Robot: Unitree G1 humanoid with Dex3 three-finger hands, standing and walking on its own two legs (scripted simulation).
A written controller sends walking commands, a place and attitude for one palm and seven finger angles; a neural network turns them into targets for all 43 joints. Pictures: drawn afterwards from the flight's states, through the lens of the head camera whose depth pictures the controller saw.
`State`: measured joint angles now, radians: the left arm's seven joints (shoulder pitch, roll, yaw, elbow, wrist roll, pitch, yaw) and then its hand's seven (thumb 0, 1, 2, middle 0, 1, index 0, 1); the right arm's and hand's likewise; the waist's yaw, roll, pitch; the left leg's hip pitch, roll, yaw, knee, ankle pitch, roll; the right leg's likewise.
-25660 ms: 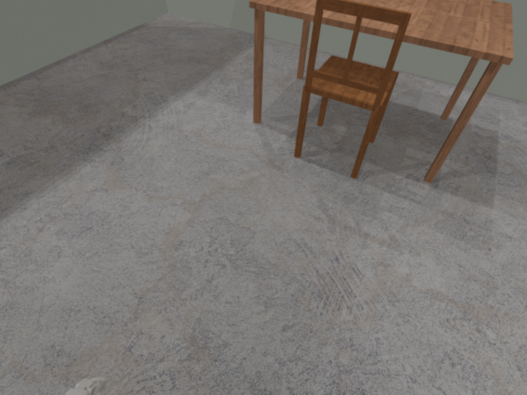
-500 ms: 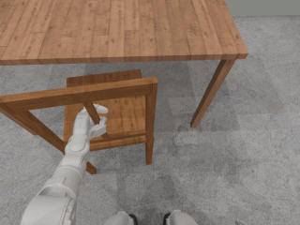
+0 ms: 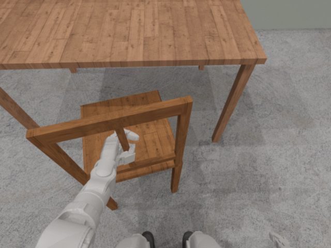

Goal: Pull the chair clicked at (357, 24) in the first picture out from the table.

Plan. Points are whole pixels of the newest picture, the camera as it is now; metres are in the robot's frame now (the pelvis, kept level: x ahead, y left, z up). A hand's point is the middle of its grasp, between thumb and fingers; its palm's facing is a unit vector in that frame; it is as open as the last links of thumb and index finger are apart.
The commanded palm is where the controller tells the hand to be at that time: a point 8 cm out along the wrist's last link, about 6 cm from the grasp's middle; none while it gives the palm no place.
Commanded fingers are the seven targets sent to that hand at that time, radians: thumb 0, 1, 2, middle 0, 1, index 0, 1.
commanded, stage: step backward, pulling the chair out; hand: left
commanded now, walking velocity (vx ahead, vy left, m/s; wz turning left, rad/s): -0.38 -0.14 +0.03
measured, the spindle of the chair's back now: (126, 148) +0.39 +0.12 -0.09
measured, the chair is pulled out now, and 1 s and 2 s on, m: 0.19 0.26 0.26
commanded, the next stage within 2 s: none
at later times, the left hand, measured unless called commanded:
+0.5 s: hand (126, 167) +0.32 +0.11 -0.06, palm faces -0.05 -0.98 -0.20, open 5.1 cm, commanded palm +0.30 +0.17 -0.06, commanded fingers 0.00 0.90 0.90 -0.50 -1.45 -0.50 -1.45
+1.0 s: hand (121, 181) +0.28 +0.12 -0.06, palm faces -0.05 -0.97 -0.22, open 5.2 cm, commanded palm +0.27 +0.17 -0.06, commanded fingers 0.00 0.90 0.90 -0.50 -1.45 -0.50 -1.45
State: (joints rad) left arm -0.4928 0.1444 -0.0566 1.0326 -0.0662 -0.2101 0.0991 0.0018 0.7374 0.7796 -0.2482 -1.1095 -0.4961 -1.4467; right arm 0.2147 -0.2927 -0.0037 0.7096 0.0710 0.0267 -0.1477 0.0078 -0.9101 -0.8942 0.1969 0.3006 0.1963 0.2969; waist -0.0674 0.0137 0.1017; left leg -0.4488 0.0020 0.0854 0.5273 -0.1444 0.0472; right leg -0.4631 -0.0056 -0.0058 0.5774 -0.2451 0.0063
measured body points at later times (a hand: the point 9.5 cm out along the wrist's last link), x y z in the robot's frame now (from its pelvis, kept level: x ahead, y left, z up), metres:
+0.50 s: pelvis -0.06 +0.01 -0.01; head +0.04 -0.01 +0.43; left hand +0.32 +0.16 -0.04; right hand +0.03 -0.28 -0.14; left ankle -0.14 +0.17 -0.73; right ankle +0.08 -0.12 -0.73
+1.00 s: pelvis -0.10 +0.01 -0.01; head -0.01 -0.01 +0.43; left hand +0.28 +0.17 -0.04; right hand -0.02 -0.25 -0.15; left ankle -0.14 +0.17 -0.73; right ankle +0.08 -0.12 -0.73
